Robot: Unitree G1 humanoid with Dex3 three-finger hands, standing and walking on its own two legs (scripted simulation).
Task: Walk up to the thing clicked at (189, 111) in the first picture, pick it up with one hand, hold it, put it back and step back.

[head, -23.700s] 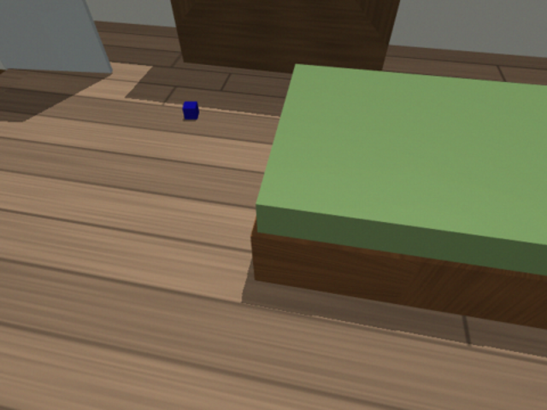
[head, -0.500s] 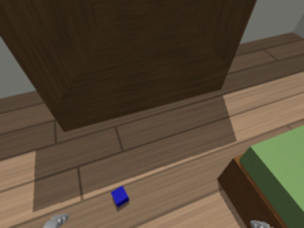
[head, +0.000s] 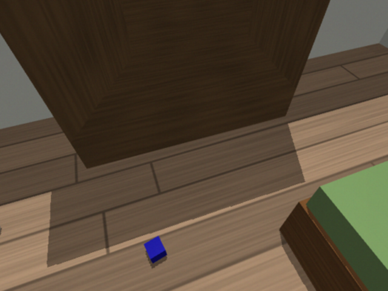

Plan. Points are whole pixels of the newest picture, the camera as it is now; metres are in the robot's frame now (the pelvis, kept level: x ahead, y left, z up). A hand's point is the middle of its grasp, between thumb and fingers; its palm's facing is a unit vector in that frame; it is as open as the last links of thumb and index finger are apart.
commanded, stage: walk up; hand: left
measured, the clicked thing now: (155, 249) +0.41 +0.22 -0.74
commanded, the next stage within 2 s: none
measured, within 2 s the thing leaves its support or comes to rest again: neither
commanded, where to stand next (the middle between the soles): +0.03 -0.01 m, yaw +0 degrees
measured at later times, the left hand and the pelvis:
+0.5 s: hand out of the picture +0.08 +0.30 -0.18, palm faces -0.02 -0.93 -0.37, open 7.4 cm; pelvis -0.07 +0.03 -0.03, yaw +1 degrees
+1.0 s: hand out of the picture +0.04 +0.26 -0.15, palm faces -0.05 -0.91 -0.41, open 7.4 cm; pelvis -0.05 -0.01 -0.02, yaw -2 degrees
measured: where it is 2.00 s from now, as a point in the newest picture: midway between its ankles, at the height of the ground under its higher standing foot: outside the picture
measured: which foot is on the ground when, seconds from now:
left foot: down 0.00-0.34, up 0.36-0.48, down 0.50-0.90, up 0.92-1.00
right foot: down 0.00-0.52, up 0.54-0.88, down 0.90-1.00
